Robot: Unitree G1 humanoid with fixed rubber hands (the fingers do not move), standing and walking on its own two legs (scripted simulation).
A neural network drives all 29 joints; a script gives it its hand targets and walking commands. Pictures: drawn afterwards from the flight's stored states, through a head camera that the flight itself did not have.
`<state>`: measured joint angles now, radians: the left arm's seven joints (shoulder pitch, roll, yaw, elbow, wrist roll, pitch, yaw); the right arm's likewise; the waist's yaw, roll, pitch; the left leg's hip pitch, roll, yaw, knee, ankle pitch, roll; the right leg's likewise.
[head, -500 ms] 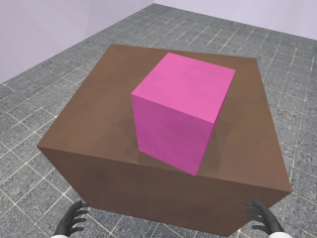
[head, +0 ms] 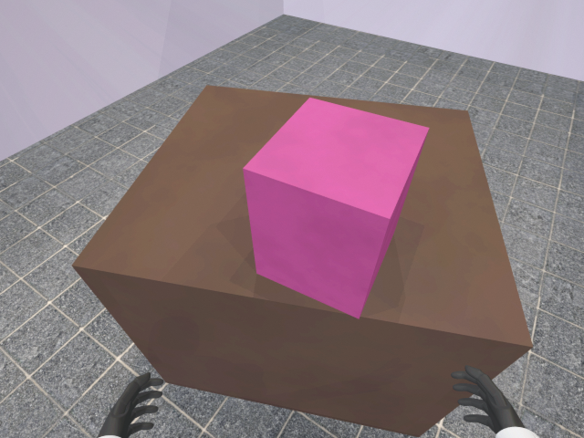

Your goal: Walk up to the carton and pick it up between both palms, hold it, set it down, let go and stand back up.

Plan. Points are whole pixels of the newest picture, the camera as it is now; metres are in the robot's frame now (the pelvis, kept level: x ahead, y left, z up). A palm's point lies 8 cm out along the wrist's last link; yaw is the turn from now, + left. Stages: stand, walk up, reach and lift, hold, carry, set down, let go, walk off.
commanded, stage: stand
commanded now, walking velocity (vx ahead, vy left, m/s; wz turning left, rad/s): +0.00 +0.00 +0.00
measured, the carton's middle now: (334, 207) +0.46 -0.06 +0.05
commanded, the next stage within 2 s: none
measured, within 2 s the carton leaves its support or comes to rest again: neither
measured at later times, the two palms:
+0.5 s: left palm out of the picture +0.14 +0.26 -0.08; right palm (508, 433) +0.15 -0.27 -0.06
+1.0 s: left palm out of the picture +0.13 +0.26 -0.08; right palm (509, 437) +0.14 -0.27 -0.07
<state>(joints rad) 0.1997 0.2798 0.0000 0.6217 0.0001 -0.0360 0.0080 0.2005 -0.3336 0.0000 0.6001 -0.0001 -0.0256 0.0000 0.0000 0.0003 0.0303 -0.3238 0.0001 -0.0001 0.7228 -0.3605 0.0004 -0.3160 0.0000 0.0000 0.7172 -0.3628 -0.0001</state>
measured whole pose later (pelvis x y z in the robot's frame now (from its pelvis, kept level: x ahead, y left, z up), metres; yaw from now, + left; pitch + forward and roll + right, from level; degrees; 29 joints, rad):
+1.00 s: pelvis -0.01 +0.00 +0.00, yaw +0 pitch -3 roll +0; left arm 0.20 0.28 0.00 0.67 0.00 -0.04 0.01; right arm 0.20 -0.34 0.00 0.63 0.00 -0.03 0.00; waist 0.00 0.00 0.03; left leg -0.32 0.00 0.00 0.72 -0.35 0.00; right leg -0.32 0.00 0.00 0.72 -0.35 0.00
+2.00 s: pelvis -0.01 +0.00 +0.00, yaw +0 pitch -3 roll +0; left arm 0.20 0.28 0.00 0.69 0.00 -0.03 0.00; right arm 0.20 -0.34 0.00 0.65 0.00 -0.03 0.00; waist 0.00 0.00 0.03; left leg -0.32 0.00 0.00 0.72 -0.35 0.00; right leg -0.32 0.00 0.00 0.72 -0.35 0.00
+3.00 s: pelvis -0.06 +0.02 -0.01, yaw -3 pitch -3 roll -1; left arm 0.20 0.37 0.00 0.70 0.00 -0.05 0.04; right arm 0.20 -0.39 -0.04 0.65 0.00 0.03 0.00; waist 0.00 0.04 0.17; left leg -0.44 0.01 0.05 0.87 -0.44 0.05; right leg -0.35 0.02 0.00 0.79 -0.40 -0.01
